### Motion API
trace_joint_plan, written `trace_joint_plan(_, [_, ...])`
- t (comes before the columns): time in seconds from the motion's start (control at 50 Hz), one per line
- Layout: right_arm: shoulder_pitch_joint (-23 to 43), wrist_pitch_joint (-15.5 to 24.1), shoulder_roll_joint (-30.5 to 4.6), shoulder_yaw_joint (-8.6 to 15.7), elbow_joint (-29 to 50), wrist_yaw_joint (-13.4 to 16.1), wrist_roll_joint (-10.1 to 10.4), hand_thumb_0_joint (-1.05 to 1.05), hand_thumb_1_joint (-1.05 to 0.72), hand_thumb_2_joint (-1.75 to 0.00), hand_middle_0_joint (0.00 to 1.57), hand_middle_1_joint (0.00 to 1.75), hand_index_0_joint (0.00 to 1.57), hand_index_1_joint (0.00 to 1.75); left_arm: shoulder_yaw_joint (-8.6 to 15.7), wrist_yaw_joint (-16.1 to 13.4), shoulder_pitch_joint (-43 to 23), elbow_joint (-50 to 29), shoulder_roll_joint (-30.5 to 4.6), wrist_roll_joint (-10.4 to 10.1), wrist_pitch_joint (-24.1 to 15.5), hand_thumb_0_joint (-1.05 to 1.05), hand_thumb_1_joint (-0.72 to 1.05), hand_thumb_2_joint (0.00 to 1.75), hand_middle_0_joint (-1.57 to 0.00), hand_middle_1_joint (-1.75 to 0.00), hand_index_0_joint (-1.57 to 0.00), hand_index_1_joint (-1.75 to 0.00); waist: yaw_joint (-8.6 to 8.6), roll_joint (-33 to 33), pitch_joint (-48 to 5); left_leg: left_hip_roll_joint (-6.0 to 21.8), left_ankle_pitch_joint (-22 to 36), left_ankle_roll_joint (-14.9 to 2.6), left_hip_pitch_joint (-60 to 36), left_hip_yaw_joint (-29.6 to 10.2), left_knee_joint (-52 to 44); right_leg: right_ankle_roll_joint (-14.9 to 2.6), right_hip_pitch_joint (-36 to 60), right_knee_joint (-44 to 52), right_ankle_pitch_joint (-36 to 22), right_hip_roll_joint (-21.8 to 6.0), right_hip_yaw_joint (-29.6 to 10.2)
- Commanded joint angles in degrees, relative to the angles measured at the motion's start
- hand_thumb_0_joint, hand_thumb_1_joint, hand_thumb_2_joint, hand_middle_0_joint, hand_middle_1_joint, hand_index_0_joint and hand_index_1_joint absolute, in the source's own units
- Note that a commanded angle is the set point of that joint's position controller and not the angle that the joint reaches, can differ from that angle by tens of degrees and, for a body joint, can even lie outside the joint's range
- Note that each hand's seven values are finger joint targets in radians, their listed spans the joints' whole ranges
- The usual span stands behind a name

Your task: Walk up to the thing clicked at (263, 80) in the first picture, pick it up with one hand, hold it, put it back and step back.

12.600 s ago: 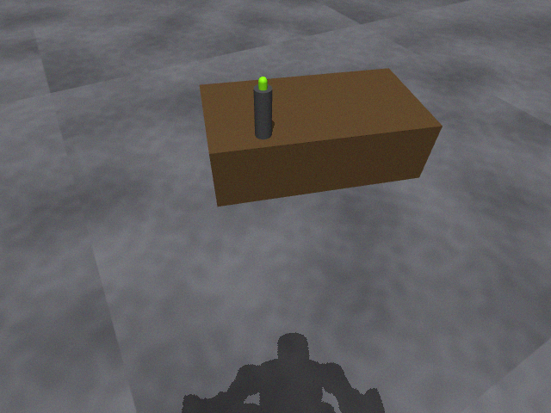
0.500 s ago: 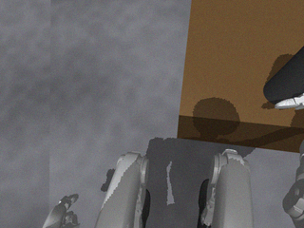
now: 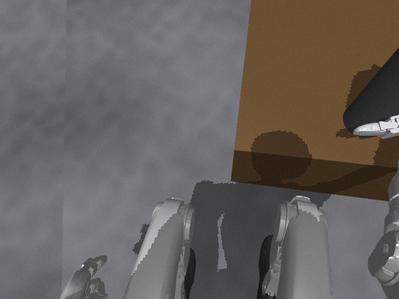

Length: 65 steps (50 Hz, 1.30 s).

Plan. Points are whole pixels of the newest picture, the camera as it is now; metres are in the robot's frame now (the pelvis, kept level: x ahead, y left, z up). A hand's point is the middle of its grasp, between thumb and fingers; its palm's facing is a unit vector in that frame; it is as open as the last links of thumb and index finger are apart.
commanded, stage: close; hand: right
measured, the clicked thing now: out of the picture +0.48 -0.31 +0.05
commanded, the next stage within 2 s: settle in 0.32 s
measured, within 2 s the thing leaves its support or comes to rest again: leaves its support in 0.56 s
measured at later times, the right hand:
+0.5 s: hand (396, 98) +0.46 -0.31 +0.02, palm faces +0.31 +0.95 -0.01, open 10.3 cm
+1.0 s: hand out of the picture +0.46 -0.32 +0.10, palm faces +0.32 +0.95 -0.01, open 10.3 cm
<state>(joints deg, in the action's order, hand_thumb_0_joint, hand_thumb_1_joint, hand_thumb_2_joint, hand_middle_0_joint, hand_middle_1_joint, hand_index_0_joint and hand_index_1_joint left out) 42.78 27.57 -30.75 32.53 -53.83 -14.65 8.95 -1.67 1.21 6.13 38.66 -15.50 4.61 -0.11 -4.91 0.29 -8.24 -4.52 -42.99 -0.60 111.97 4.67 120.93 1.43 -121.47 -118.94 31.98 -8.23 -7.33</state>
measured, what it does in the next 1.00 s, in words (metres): rises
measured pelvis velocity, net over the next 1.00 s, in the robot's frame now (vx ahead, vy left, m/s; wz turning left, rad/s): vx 0.01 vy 0.00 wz -0.03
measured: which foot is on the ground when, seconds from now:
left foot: down 0.00-1.00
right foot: down 0.00-1.00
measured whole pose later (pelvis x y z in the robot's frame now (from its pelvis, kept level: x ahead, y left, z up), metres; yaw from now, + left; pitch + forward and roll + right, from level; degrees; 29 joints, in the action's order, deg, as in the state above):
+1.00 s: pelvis +0.01 +0.00 +0.07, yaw -1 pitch +33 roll +5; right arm 39.6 23.0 -29.3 30.6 -49.2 -12.8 9.9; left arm -0.7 -0.6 7.9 37.7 -15.2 2.2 -0.1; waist -4.5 -0.7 -10.5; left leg -4.0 -41.2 -0.7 100.5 4.2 107.9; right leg 1.5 -109.6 -106.7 31.3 -7.9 -5.8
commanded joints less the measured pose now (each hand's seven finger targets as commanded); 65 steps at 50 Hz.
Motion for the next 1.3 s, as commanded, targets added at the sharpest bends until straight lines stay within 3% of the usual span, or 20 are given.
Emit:
trace_joint_plan(0.0, [16.4, 3.4, -18.2, 3.3, 12.4, 0.4, 1.2, 0.0, 0.34, -0.41, 0.91, 0.67, 0.91, 0.67, 4.1, -1.3, 7.0, -4.0, -11.9, -0.2, -0.9, 0.0, 0.91, 0.89, -0.2, -0.3, -0.21, -0.3, 1.28, -8.8, -37.5, -1.0, 10.5, -1.87, -13.4, 0.7, -18.1, -2.9, 32.8, 11.2, -2.7, 2.1, 2.5])
trace_joint_plan(0.06, [15.6, 3.2, -18.0, 3.4, 10.7, 0.3, 1.5, 0.0, 0.23, -0.51, 0.98, 0.76, 0.98, 0.76, 3.9, -1.4, 7.4, -3.4, -11.4, -0.1, -0.8, 0.0, 0.91, 0.89, -0.2, -0.3, -0.2, -0.29, 0.57, -6.8, -36.3, -1.0, 11.6, -1.36, -15.4, -0.3, -19.2, -3.17, 30.4, 10.2, -3.4, 1.9, 2.7])
trace_joint_plan(0.08, [14.5, 3.2, -16.2, 2.4, 8.7, 0.0, 1.8, 0.0, 0.2, -0.55, 1.01, 0.8, 1.01, 0.8, 3.7, -1.4, 7.0, -3.1, -11.2, 0.0, -0.8, 0.0, 0.9, 0.89, -0.2, -0.3, -0.2, -0.29, 0.03, -6.5, -34.2, -1.0, 11.7, -1.3, -14.7, -0.6, -19.0, -3.2, 28.9, 9.5, -3.5, 1.8, 2.7])
trace_joint_plan(0.12, [13.9, 3.5, -16.8, 3.0, 9.7, -0.2, 1.9, 0.0, 0.11, -0.61, 1.06, 0.86, 1.06, 0.86, 3.5, -1.4, 6.8, -3.5, -11.3, -0.1, -0.9, 0.0, 0.9, 0.89, -0.2, -0.3, -0.2, -0.29, 0.67, -6.0, -35.0, -1.0, 12.5, -1.28, -15.1, -0.6, -18.7, -3.25, 29.0, 9.4, -4.3, 1.7, 2.6])
trace_joint_plan(0.2, [16.0, 3.9, -15.9, 1.5, 9.8, -0.3, 1.4, 0.0, -0.05, -0.84, 1.16, 1.05, 1.17, 1.05, 3.8, -1.3, 6.7, -3.5, -11.7, 0.1, -1.2, 0.0, 0.91, 0.88, -0.2, -0.3, -0.21, -0.29, 0.26, -9.6, -34.4, -1.1, 9.9, -1.88, -11.7, 0.4, -17.9, -2.85, 31.2, 10.5, -2.2, 1.9, 2.2])
trace_joint_plan(0.38, [15.7, 3.1, -14.6, 0.7, 13.8, 1.0, 1.4, 0.0, -0.2, -1.07, 1.31, 1.27, 1.32, 1.27, 4.6, -1.4, 7.3, -3.7, -11.8, -0.3, -1.1, 0.0, 0.93, 0.87, -0.2, -0.3, -0.21, -0.29, 0.97, -10.4, -36.7, -1.2, 9.8, -2.11, -12.4, 1.3, -18.5, -2.6, 34.6, 12.6, -2.0, 2.2, 2.3])
trace_joint_plan(0.42, [16.6, 3.3, -15.3, 0.9, 14.3, 1.4, 1.4, 0.0, -0.17, -1.16, 1.23, 1.3, 1.27, 1.3, 4.5, -1.6, 6.8, -3.3, -11.8, -0.4, -1.1, 0.0, 0.91, 0.89, -0.21, -0.31, -0.22, -0.3, 1.06, -10.9, -35.9, -1.1, 8.7, -2.25, -11.3, 1.2, -18.6, -2.55, 35.1, 13.0, -0.9, 2.1, 2.3])
trace_joint_plan(0.5, [17.6, 3.2, -17.2, 1.8, 19.2, 1.7, 1.6, 0.0, -0.2, -1.21, 1.24, 1.33, 1.28, 1.33, 4.6, -1.9, 6.9, -3.8, -11.7, -0.6, -1.1, 0.0, 0.91, 0.89, -0.21, -0.31, -0.22, -0.3, 2.02, -12.2, -40.4, -0.9, 12.1, -2.11, -14.1, 0.7, -19.0, -2.57, 38.9, 13.2, -4.7, 2.1, 2.7])
trace_joint_plan(0.52, [18.0, 2.9, -16.2, 1.3, 18.3, 1.9, 1.6, 0.0, -0.22, -1.21, 1.24, 1.33, 1.28, 1.33, 4.7, -1.9, 7.4, -3.4, -11.5, -0.5, -1.0, 0.0, 0.91, 0.89, -0.21, -0.31, -0.22, -0.3, 1.21, -12.2, -40.1, -0.9, 12.3, -2.09, -14.4, 0.8, -19.5, -2.56, 38.9, 13.6, -4.7, 2.1, 2.7])
trace_joint_plan(0.56, [17.7, 2.4, -15.7, 1.0, 17.9, 2.2, 1.8, 0.0, -0.17, -1.18, 1.25, 1.32, 1.29, 1.32, 4.7, -2.1, 6.7, -3.5, -11.3, -0.9, -1.1, 0.0, 0.91, 0.89, -0.21, -0.31, -0.21, -0.3, 1.17, -11.2, -38.2, -1.0, 9.9, -2.12, -14.4, 0.3, -21.1, -2.65, 37.7, 14.5, -2.0, 2.2, 2.8])
trace_joint_plan(0.6, [16.7, 2.1, -16.7, 1.5, 18.7, 2.5, 1.5, 0.0, -0.17, -1.2, 1.25, 1.33, 1.29, 1.33, 4.6, -2.2, 6.9, -3.8, -11.1, -1.0, -1.0, 0.0, 0.92, 0.88, -0.21, -0.31, -0.21, -0.3, 1.85, -10.8, -39.4, -0.8, 11.4, -2.01, -16.3, -0.1, -21.7, -2.71, 38.7, 14.9, -3.5, 2.2, 3.0])
trace_joint_plan(0.66, [16.2, 1.0, -14.3, 0.1, 18.1, 2.3, 1.8, 0.0, -0.15, -1.18, 1.25, 1.32, 1.29, 1.32, 4.9, -2.5, 6.8, -4.1, -11.3, -1.5, -1.1, 0.0, 0.92, 0.89, -0.21, -0.31, -0.22, -0.3, 0.87, -10.3, -38.9, -0.7, 10.9, -2.05, -16.9, 0.5, -22.9, -2.63, 40.5, 17.1, -3.0, 2.4, 2.6])
trace_joint_plan(0.72, [13.6, -0.1, -15.8, 1.4, 16.9, 2.4, 2.0, 0.0, -0.15, -1.17, 1.25, 1.32, 1.29, 1.32, 4.8, -2.7, 7.2, -4.3, -11.1, -1.9, -1.0, 0.0, 0.92, 0.89, -0.21, -0.31, -0.21, -0.3, 1.34, -8.2, -38.2, -0.6, 12.4, -1.74, -20.1, -0.5, -25.2, -2.96, 40.0, 17.6, -4.4, 2.4, 3.0])
trace_joint_plan(0.84, [13.2, -1.1, -14.0, 0.1, 15.7, 1.9, 2.2, 0.0, -0.15, -1.16, 1.25, 1.31, 1.29, 1.31, 4.8, -2.9, 7.9, -4.0, -10.4, -2.3, -1.1, 0.0, 0.91, 0.89, -0.21, -0.31, -0.21, -0.3, 0.39, -7.5, -35.3, -0.4, 13.1, -1.58, -21.8, -1.1, -28.2, -3.16, 40.7, 20.1, -5.0, 2.5, 2.9])
trace_joint_plan(1.02, [15.7, 0.0, -15.9, 0.4, 18.1, 1.8, 2.0, 0.0, -0.16, -1.14, 1.21, 1.28, 1.25, 1.28, 4.6, -3.0, 7.5, -5.1, -10.5, -2.5, -1.4, 0.0, 0.9, 0.89, -0.21, -0.31, -0.21, -0.3, 1.09, -10.4, -35.0, -0.1, 11.2, -2.06, -22.7, -1.3, -30.8, -2.91, 44.9, 24.8, -3.4, 2.9, 2.9])
trace_joint_plan(1.06, [12.9, -0.1, -14.5, 0.7, 15.3, 1.7, 2.3, 0.0, -0.17, -1.15, 1.22, 1.29, 1.26, 1.29, 4.8, -3.0, 8.0, -4.7, -10.5, -2.4, -1.3, 0.0, 0.9, 0.89, -0.21, -0.31, -0.21, -0.3, 0.71, -8.8, -35.0, -0.1, 12.6, -1.79, -23.9, -1.1, -31.6, -3.0, 46.1, 25.1, -4.6, 2.9, 2.7])
trace_joint_plan(1.14, [15.2, 0.0, -15.2, 0.2, 18.0, 1.6, 2.1, 0.0, -0.17, -1.17, 1.22, 1.3, 1.26, 1.3, 4.9, -3.0, 8.6, -4.9, -10.6, -2.4, -1.3, 0.0, 0.91, 0.88, -0.2, -0.31, -0.21, -0.3, 0.74, -10.5, -38.0, 0.1, 16.2, -1.73, -26.4, -1.4, -32.4, -3.06, 49.9, 25.8, -8.7, 3.0, 2.8])
trace_joint_plan(1.18, [15.8, 0.0, -14.1, -0.5, 17.6, 1.6, 2.2, 0.0, -0.17, -1.16, 1.22, 1.29, 1.25, 1.29, 4.9, -3.0, 8.3, -4.5, -10.3, -2.4, -1.4, 0.0, 0.91, 0.89, -0.2, -0.31, -0.21, -0.3, 0.05, -10.6, -37.1, 0.0, 15.7, -1.7, -25.7, -1.2, -32.9, -3.11, 50.2, 26.1, -8.2, 3.0, 2.7])
trace_joint_plan(1.2, [15.6, 0.2, -15.1, 0.4, 18.0, 1.8, 2.3, 0.0, -0.16, -1.16, 1.21, 1.29, 1.24, 1.29, 4.8, -3.1, 8.2, -4.5, -10.4, -2.6, -1.5, 0.0, 0.9, 0.89, -0.2, -0.31, -0.21, -0.3, 0.36, -10.3, -36.9, 0.1, 15.1, -1.71, -25.8, -1.2, -33.2, -3.11, 50.2, 26.5, -7.5, 3.1, 2.7])
trace_joint_plan(1.28, [14.3, 0.2, -13.7, -0.4, 17.7, 1.9, 2.3, 0.0, -0.18, -1.19, 1.21, 1.31, 1.24, 1.31, 4.8, -2.9, 8.5, -4.4, -10.5, -2.6, -1.4, 0.0, 0.91, 0.89, -0.21, -0.31, -0.21, -0.3, 0.52, -11.2, -36.2, 0.2, 16.2, -1.77, -25.9, -0.9, -33.6, -2.97, 52.7, 27.7, -9.5, 3.1, 2.5])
